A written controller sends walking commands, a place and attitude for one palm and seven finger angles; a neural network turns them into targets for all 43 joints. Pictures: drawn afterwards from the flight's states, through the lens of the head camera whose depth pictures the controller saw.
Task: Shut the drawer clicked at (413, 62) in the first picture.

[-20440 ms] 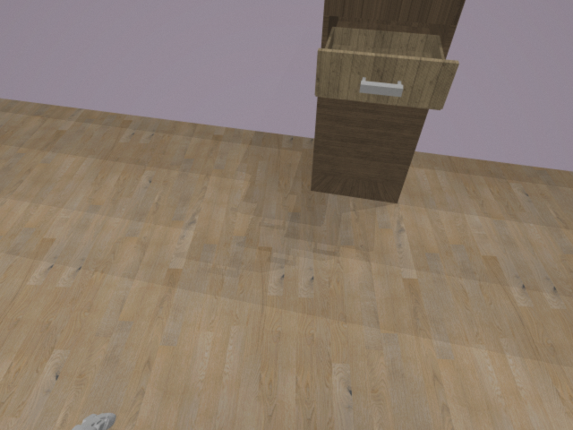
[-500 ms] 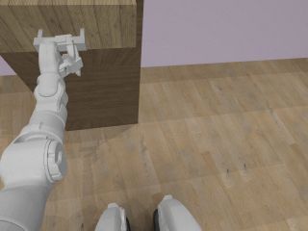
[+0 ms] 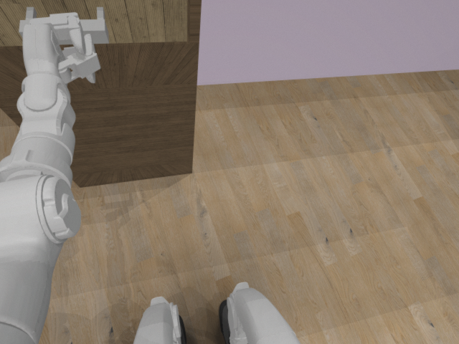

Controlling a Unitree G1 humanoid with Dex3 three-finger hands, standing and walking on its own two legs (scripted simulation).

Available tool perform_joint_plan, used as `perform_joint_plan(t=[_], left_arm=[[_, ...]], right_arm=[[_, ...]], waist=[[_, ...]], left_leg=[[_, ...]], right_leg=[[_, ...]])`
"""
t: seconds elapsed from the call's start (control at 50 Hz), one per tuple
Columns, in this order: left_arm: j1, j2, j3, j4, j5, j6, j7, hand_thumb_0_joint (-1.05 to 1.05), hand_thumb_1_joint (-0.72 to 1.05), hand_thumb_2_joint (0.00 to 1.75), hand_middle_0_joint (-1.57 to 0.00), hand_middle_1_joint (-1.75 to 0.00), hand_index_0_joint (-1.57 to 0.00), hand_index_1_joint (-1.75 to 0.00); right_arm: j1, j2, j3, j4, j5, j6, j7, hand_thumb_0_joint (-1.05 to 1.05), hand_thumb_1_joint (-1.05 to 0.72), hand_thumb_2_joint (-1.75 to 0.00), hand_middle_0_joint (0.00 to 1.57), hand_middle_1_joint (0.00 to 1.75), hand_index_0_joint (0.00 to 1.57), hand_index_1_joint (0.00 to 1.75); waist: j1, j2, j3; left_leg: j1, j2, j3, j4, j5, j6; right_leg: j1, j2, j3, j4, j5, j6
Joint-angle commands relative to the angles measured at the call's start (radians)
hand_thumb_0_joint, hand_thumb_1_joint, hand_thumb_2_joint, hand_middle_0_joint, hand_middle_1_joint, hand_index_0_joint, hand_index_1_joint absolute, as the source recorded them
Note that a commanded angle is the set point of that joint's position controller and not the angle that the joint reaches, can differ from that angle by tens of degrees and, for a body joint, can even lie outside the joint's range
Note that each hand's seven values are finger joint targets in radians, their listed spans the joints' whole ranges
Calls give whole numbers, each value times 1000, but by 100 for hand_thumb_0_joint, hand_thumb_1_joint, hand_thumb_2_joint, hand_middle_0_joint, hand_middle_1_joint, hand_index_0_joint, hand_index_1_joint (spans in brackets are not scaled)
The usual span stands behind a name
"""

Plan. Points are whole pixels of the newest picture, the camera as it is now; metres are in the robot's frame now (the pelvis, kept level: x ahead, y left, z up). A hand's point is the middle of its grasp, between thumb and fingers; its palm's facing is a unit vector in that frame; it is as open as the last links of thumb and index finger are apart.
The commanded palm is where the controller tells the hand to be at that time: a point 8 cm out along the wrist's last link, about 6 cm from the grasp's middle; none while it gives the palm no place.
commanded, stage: push the drawer shut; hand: left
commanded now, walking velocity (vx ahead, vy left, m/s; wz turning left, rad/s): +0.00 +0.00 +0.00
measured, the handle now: (66, 22) +0.65 +0.17 +0.08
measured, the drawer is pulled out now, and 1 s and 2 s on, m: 0.00 0.00 0.00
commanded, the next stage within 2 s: pull the fist back off the drawer in 0.02 s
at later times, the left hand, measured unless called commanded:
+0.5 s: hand (93, 56) +0.57 +0.13 +0.08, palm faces +0.04 -1.00 -0.04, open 3.2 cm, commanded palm +0.55 +0.16 +0.08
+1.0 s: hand (91, 64) +0.56 +0.13 +0.08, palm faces +0.04 -1.00 -0.03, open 3.3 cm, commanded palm +0.50 +0.18 +0.10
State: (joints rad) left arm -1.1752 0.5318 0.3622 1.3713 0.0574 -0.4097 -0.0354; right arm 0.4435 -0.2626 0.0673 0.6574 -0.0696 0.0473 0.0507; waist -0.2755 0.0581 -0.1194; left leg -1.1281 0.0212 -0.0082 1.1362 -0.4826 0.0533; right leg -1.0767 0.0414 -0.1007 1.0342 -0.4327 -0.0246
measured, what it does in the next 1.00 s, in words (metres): stands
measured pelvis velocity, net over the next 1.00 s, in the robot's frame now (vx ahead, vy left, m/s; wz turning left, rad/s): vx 0.03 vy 0.00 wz -0.01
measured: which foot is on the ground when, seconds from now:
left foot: down 0.00-1.00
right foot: down 0.00-1.00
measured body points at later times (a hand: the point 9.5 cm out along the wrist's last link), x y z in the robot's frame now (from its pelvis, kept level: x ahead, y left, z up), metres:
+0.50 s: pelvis -0.01 +0.01 -0.01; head +0.15 +0.04 +0.41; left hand +0.56 +0.19 +0.09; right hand -0.07 -0.24 -0.10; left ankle +0.02 +0.08 -0.65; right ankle +0.02 -0.11 -0.65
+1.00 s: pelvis +0.03 +0.00 +0.02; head +0.17 +0.02 +0.44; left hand +0.55 +0.19 +0.09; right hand +0.02 -0.26 -0.10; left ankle +0.02 +0.08 -0.65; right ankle +0.02 -0.11 -0.65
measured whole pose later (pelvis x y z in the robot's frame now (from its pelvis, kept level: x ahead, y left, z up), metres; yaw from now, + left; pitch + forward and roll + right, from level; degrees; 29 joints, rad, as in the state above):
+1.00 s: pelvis +0.03 +0.00 +0.02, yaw -1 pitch +25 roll -3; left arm -0.92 0.38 0.32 1.11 -0.03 -0.43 -0.03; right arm 0.39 -0.26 0.02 0.62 -0.04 0.09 0.07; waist -0.19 0.04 -0.14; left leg -0.98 0.02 0.02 1.06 -0.51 0.05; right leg -0.96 0.05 -0.06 0.98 -0.46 -0.02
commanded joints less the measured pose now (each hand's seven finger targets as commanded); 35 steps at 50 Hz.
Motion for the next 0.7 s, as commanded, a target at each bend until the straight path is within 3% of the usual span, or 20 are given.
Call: perform_joint_plan(t=[0.0,0.04,0.1,0.14,0.2,0.24,0.28,0.32,0.36,0.4,0.46,0.5,0.52,0.56,0.6,0.68], left_arm=[[-722,217,-14,-264,-29,-59,34,0,90,90,-140,-160,-140,-160],[-740,250,-1,-266,-32,-56,32,0,90,90,-140,-160,-140,-160],[-766,223,-30,-254,-34,-41,30,0,90,90,-140,-160,-140,-160],[-770,213,-35,-254,-35,-36,32,0,90,90,-140,-160,-140,-160],[-767,190,-45,-247,-32,-24,37,0,90,90,-140,-160,-140,-160],[-762,184,-37,-263,-29,-28,42,0,90,90,-140,-160,-140,-160],[-763,155,-57,-261,-28,-21,44,0,90,90,-140,-160,-140,-160],[-728,200,-15,-260,-24,-20,51,0,90,90,-140,-160,-140,-160],[-704,152,-52,-269,-21,-18,45,0,90,90,-140,-160,-140,-160],[-663,172,-23,-276,-25,-21,49,0,90,90,-140,-160,-140,-160],[-602,155,-28,-302,-29,-25,45,0,90,90,-140,-160,-140,-160],[-549,140,-26,-295,-39,-22,45,0,90,90,-140,-160,-140,-160],[-536,169,1,-314,-42,-26,47,0,90,90,-140,-160,-140,-160],[-468,184,19,-336,-44,-34,40,0,90,90,-140,-160,-140,-160],[-403,175,30,-362,-52,-44,36,0,90,90,-140,-160,-140,-160],[-264,121,9,-362,-67,-47,19,0,90,90,-140,-160,-140,-160]], right_arm=[[220,-209,-63,-12,4,-11,-23,0,-90,-90,20,30,20,30],[228,-216,-59,-9,5,-18,-29,0,-90,-90,20,30,20,30],[222,-220,-56,-7,5,-29,-33,0,-90,-90,20,30,20,30],[226,-220,-53,-7,2,-35,-32,0,-90,-90,20,30,20,30],[220,-223,-54,-9,-1,-38,-28,0,-90,-90,20,30,20,30],[226,-225,-60,-12,-5,-40,-22,0,-90,-90,20,30,20,30],[219,-225,-61,-12,-5,-40,-15,0,-90,-90,20,30,20,30],[227,-227,-61,-14,-6,-39,-12,0,-90,-90,20,30,20,30],[221,-222,-61,-22,-4,-35,-5,0,-90,-90,20,30,20,30],[219,-222,-64,-24,-4,-31,-2,0,-90,-90,20,30,20,30],[213,-219,-67,-37,1,-25,4,0,-90,-90,20,30,20,30],[206,-212,-67,-41,5,-21,6,0,-90,-90,20,30,20,30],[209,-214,-69,-43,4,-19,5,0,-90,-90,20,30,20,30],[206,-209,-69,-57,8,-11,6,0,-90,-90,20,30,20,30],[201,-201,-75,-65,11,-4,7,0,-90,-90,20,30,20,30],[191,-192,-82,-80,22,13,8,0,-90,-90,20,30,20,30]], waist=[[-103,181,-479],[-103,214,-489],[-118,221,-493],[-114,247,-493],[-113,239,-493],[-104,249,-531],[-103,253,-513],[-82,216,-529],[-79,245,-530],[-56,230,-521],[-43,205,-540],[-33,180,-510],[-26,151,-508],[4,158,-539],[24,130,-551],[47,82,-492]], left_leg=[[438,10,-108,-111,256,-12],[454,12,-116,-115,257,-14],[461,17,-132,-118,224,-16],[480,16,-143,-125,218,-20],[479,18,-158,-124,190,-23],[522,22,-178,-122,214,-27],[520,23,-183,-126,187,-31],[493,19,-172,-124,196,-27],[519,20,-173,-127,209,-31],[519,21,-172,-136,211,-33],[527,21,-157,-138,243,-32],[494,15,-130,-141,238,-25],[480,16,-125,-145,247,-23],[496,12,-110,-149,305,-25],[490,9,-89,-148,343,-23],[473,5,-63,-167,374,-21]], right_leg=[[74,20,68,-127,125,5],[63,19,66,-122,125,0],[23,17,60,-117,100,3],[7,16,52,-111,96,-2],[-17,13,47,-103,83,-2],[-28,11,41,-91,97,-4],[-46,9,42,-93,86,-3],[3,11,43,-94,89,-4],[-14,11,41,-91,96,-6],[6,13,40,-93,95,-8],[42,15,43,-98,112,-7],[81,18,48,-114,113,-5],[113,18,49,-119,121,-4],[160,21,52,-117,158,-8],[218,22,58,-124,200,-6],[270,24,62,-137,258,-4]])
